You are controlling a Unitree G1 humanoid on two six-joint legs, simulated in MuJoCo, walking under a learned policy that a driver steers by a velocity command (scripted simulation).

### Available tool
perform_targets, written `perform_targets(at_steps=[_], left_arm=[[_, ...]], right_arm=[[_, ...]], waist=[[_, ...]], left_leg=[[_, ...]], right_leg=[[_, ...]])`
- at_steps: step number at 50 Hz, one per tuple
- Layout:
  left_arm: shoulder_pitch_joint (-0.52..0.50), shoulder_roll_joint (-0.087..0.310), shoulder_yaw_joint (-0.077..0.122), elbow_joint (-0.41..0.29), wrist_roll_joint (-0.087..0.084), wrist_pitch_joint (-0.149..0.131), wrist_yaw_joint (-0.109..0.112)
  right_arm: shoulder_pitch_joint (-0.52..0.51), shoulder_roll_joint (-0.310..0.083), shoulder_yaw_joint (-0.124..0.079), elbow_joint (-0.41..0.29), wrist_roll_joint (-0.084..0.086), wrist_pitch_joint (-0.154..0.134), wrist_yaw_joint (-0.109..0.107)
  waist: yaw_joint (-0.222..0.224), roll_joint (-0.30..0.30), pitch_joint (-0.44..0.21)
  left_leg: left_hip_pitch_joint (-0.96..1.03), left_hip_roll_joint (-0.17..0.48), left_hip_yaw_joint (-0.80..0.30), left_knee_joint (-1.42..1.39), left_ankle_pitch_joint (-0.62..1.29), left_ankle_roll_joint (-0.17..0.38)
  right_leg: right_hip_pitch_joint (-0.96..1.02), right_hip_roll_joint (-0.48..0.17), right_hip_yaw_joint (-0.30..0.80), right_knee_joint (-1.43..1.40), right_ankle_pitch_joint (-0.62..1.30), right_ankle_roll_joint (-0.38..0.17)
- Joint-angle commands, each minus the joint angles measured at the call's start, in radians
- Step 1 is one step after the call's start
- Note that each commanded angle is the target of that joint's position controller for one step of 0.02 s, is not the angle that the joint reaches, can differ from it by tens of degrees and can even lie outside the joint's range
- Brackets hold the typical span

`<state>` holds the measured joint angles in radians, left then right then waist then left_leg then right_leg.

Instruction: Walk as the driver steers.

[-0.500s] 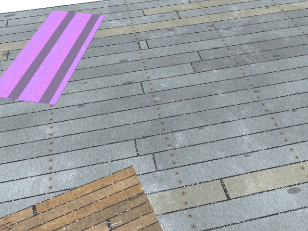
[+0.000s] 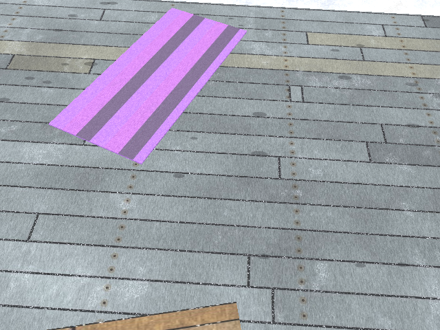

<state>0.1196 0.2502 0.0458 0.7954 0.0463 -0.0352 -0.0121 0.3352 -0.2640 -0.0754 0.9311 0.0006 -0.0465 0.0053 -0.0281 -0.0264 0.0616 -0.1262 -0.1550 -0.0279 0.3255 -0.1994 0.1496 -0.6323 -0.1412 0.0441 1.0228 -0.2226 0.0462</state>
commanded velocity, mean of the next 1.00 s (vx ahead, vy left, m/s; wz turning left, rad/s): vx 0.50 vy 0.00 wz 0.04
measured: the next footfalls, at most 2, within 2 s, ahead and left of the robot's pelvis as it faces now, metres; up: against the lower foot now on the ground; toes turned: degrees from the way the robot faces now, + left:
right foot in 0.28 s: +0.35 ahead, -0.13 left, +0.00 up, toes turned +6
left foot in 0.80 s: +0.59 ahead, +0.10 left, +0.00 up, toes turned +6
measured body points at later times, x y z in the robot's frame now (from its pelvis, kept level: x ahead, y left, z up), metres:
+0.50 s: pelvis +0.29 -0.06 +0.00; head +0.32 -0.07 +0.45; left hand +0.29 +0.21 -0.12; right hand +0.42 -0.30 -0.13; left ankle +0.27 +0.08 -0.66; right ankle +0.31 -0.13 -0.74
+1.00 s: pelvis +0.54 +0.02 +0.00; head +0.56 +0.04 +0.45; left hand +0.60 +0.29 -0.14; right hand +0.62 -0.25 -0.11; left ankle +0.55 +0.10 -0.74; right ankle +0.53 -0.12 -0.66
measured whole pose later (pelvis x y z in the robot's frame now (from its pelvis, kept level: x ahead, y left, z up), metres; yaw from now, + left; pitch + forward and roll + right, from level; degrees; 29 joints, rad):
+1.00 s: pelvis +0.54 +0.02 +0.00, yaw -2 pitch +0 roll +0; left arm 0.29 0.28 0.07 0.89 0.03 -0.01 -0.03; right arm 0.25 -0.23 -0.04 0.86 -0.02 -0.09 -0.01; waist 0.01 -0.04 0.03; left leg -0.18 -0.01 0.15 0.35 -0.18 0.06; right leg -0.52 -0.05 0.01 1.10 -0.28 -0.06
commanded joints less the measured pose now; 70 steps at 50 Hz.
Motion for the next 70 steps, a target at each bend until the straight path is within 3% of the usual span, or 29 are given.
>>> perform_targets(at_steps=[1,8,11,13,14,15,16,17,18,21,23,28,34,37,39,40,41,42,44,46,51,57,61,64,66,67,68,69,70], left_arm=[[-0.041,0.069,0.011,-0.071,-0.001,0.008,-0.004],[-0.221,0.065,-0.011,-0.144,-0.013,-0.014,-0.019],[-0.098,0.106,0.003,-0.117,-0.016,-0.026,-0.012],[0.162,0.152,0.026,-0.04,-0.017,-0.043,0.009],[0.317,0.217,0.04,-0.024,0.004,-0.05,0.025],[0.335,0.315,0.067,-0.003,0.015,-0.041,0.019],[0.255,0.216,0.052,-0.013,-0.016,-0.028,0.008],[0.155,0.144,0.034,-0.03,-0.026,-0.029,0.005],[0.119,0.104,0.023,-0.026,-0.019,-0.034,0.001],[0.161,0.077,0.01,0.026,-0.027,-0.055,0.003],[0.202,0.09,0.013,0.052,-0.036,-0.07,-0.001],[0.278,0.094,0.013,0.096,-0.041,-0.067,-0.001],[0.369,0.122,0.017,0.14,-0.038,-0.057,0.007],[0.346,0.144,0.023,0.14,-0.031,-0.048,0.015],[0.318,0.144,0.024,0.137,-0.037,-0.045,0.013],[0.303,0.11,0.015,0.107,-0.047,-0.049,0.01],[0.394,-0.007,-0.008,0.07,-0.077,-0.045,0.011],[0.381,0.105,0.021,0.085,-0.049,-0.03,0.021],[0.291,0.081,0.025,0.081,-0.039,-0.02,0.007],[0.28,0.065,0.029,0.081,-0.02,0.002,-0.009],[0.174,0.039,0.029,0.034,-0.013,0.036,-0.035],[-0.034,0.019,0.009,-0.046,-0.013,0.032,-0.056],[-0.133,0.03,0.004,-0.095,-0.007,0.03,-0.065],[-0.098,0.05,0.014,-0.098,-0.002,0.03,-0.056],[0.092,0.085,0.037,-0.046,0.0,0.017,-0.04],[0.264,0.14,0.063,0.008,0.011,0.009,-0.025],[0.279,0.265,0.094,0.003,0.009,0.01,-0.009],[0.294,0.298,0.101,-0.022,-0.022,0.022,-0.007],[0.265,0.27,0.094,-0.004,-0.029,0.029,0.002]], right_arm=[[0.051,-0.141,-0.028,-0.055,-0.001,-0.016,-0.002],[0.155,-0.133,-0.017,-0.039,-0.014,-0.016,-0.017],[0.101,-0.166,-0.02,-0.047,-0.018,-0.026,-0.026],[0.073,-0.18,-0.021,-0.046,-0.022,-0.032,-0.018],[0.094,-0.116,-0.003,-0.071,-0.019,-0.037,-0.012],[0.274,-0.027,0.01,-0.066,0.021,-0.032,-0.006],[0.207,-0.116,0.003,-0.047,-0.018,-0.026,-0.014],[0.1,-0.124,-0.001,-0.068,-0.021,-0.026,-0.007],[0.041,-0.109,0.005,-0.084,-0.022,-0.028,0.0],[0.042,-0.075,0.014,-0.086,-0.039,-0.003,0.018],[0.022,-0.061,0.019,-0.09,-0.043,0.006,0.025],[-0.203,-0.036,0.04,-0.162,-0.041,0.007,0.036],[-0.37,-0.025,0.058,-0.214,-0.03,-0.006,0.031],[-0.339,-0.053,0.049,-0.214,-0.028,-0.02,0.02],[-0.13,-0.095,0.028,-0.148,-0.038,-0.04,0.003],[0.033,-0.164,0.007,-0.121,-0.062,-0.052,-0.013],[0.085,-0.266,-0.019,-0.127,-0.078,-0.043,-0.02],[0.053,-0.213,-0.014,-0.133,-0.045,-0.027,-0.015],[-0.085,-0.082,0.019,-0.147,-0.03,-0.03,-0.008],[-0.105,-0.047,0.027,-0.133,-0.026,-0.044,-0.014],[-0.044,-0.067,0.014,-0.096,-0.014,-0.075,-0.016],[0.017,-0.079,0.01,-0.06,-0.02,-0.069,-0.016],[0.081,-0.109,0.0,-0.031,-0.022,-0.055,-0.024],[0.085,-0.144,-0.008,-0.021,-0.025,-0.034,-0.032],[0.078,-0.172,-0.015,-0.023,-0.022,-0.012,-0.032],[0.063,-0.164,-0.012,-0.043,-0.022,-0.009,-0.029],[0.086,-0.044,0.014,-0.115,-0.012,-0.016,-0.013],[-0.007,-0.107,0.0,-0.163,-0.018,-0.028,-0.005],[-0.097,-0.107,0.002,-0.186,-0.015,-0.038,0.0]], waist=[[-0.004,0.068,-0.018],[-0.076,0.102,-0.006],[0.0,0.117,-0.028],[0.124,0.076,-0.156],[0.167,-0.02,-0.287],[0.077,-0.297,-0.392],[0.068,-0.103,-0.279],[0.053,-0.016,-0.125],[0.045,0.022,-0.073],[0.008,-0.061,-0.057],[0.002,-0.059,-0.055],[0.041,-0.045,0.002],[0.086,-0.046,0.005],[0.051,-0.055,-0.01],[-0.044,-0.012,-0.112],[-0.106,0.064,-0.235],[-0.07,0.273,-0.357],[-0.063,0.191,-0.335],[-0.009,0.099,-0.099],[0.031,0.137,-0.044],[0.048,0.1,-0.029],[0.011,0.098,0.02],[-0.017,0.095,0.04],[0.012,0.123,-0.003],[0.095,0.115,-0.12],[0.175,0.048,-0.218],[0.125,-0.177,-0.297],[0.15,-0.122,-0.358],[0.142,-0.03,-0.22]], left_leg=[[0.012,0.244,-0.234,-0.112,0.39,0.102],[0.172,0.277,-0.253,-0.067,0.487,0.068],[0.169,0.303,-0.244,0.011,0.682,0.02],[0.124,0.238,-0.182,0.317,0.775,-0.012],[-0.031,0.182,-0.141,0.599,0.471,-0.026],[-0.346,-0.008,-0.061,0.92,-0.301,-0.074],[-0.456,0.059,-0.118,0.988,-0.279,-0.056],[-0.465,0.105,-0.11,0.961,-0.175,-0.057],[-0.446,0.137,-0.1,0.912,-0.12,-0.059],[-0.373,0.174,-0.068,0.82,-0.095,-0.079],[-0.409,0.187,-0.041,0.787,-0.08,-0.093],[-0.526,0.242,0.039,0.561,0.081,-0.137],[-0.429,0.195,0.08,0.294,0.157,-0.142],[-0.333,0.171,0.063,0.223,0.072,-0.116],[-0.045,0.147,0.062,0.111,0.074,-0.079],[0.202,0.314,-0.103,0.093,-0.005,-0.032],[0.451,0.598,-0.494,0.029,-0.088,0.06],[0.365,0.61,-0.615,-0.035,-0.17,0.084],[0.121,0.509,-0.338,-0.104,-0.132,0.04],[0.006,0.438,-0.169,-0.151,0.001,-0.006],[0.015,0.422,0.01,-0.196,0.179,0.003],[0.049,0.396,0.173,-0.191,0.279,-0.008],[0.161,0.434,0.227,-0.146,0.395,-0.02],[0.235,0.441,0.28,0.022,0.786,-0.04],[0.207,0.433,0.302,0.336,0.892,-0.051],[0.033,0.41,0.311,0.608,0.67,-0.086],[-0.393,0.268,0.3,0.955,-0.118,-0.145],[-0.576,0.144,0.075,1.124,-0.347,-0.167],[-0.667,0.211,0.007,1.109,-0.239,-0.155]], right_leg=[[-0.049,0.033,-0.053,-0.11,0.111,0.018],[-0.024,0.093,-0.073,-0.394,0.224,-0.035],[0.191,0.136,-0.071,-0.487,0.141,-0.094],[0.499,0.157,-0.078,-0.563,0.119,-0.138],[0.729,-0.051,0.148,-0.565,-0.021,-0.182],[0.948,-0.301,0.662,-0.69,-0.063,-0.34],[0.836,-0.258,0.725,-0.765,-0.231,-0.321],[0.678,-0.215,0.536,-0.779,-0.22,-0.298],[0.587,-0.163,0.41,-0.796,-0.095,-0.273],[0.495,-0.076,0.212,-0.828,0.164,-0.235],[0.503,-0.07,0.164,-0.848,0.245,-0.248],[0.531,-0.03,0.062,-0.906,0.308,-0.246],[0.594,-0.038,0.07,-0.829,0.469,-0.235],[0.631,-0.064,0.115,-0.742,0.552,-0.221],[0.581,-0.008,0.081,-0.507,0.624,-0.189],[0.422,0.049,0.042,-0.263,0.41,-0.168],[0.099,0.2,-0.062,0.054,-0.199,-0.128],[0.015,0.176,-0.001,0.176,-0.298,-0.142],[0.006,0.091,0.019,0.162,-0.149,-0.14],[0.059,0.058,0.008,0.117,-0.096,-0.12],[-0.028,0.039,-0.012,0.09,0.045,-0.088],[-0.032,0.051,-0.081,-0.207,0.225,-0.084],[-0.001,0.075,-0.149,-0.342,0.157,-0.131],[0.111,0.153,-0.206,-0.39,0.005,-0.188],[0.339,0.233,-0.212,-0.461,-0.047,-0.24],[0.598,0.187,-0.103,-0.531,-0.05,-0.283],[0.896,-0.118,0.374,-0.58,-0.124,-0.396],[0.953,-0.217,0.734,-0.728,-0.039,-0.471],[0.883,-0.186,0.547,-0.735,0.061,-0.44]])
Velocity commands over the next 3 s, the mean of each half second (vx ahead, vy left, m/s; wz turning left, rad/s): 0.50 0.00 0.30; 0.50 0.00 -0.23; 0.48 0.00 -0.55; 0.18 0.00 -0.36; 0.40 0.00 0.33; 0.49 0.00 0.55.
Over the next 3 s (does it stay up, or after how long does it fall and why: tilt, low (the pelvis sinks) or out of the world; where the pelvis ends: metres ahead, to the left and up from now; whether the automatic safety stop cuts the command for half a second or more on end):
stays up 1.32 -0.14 0.00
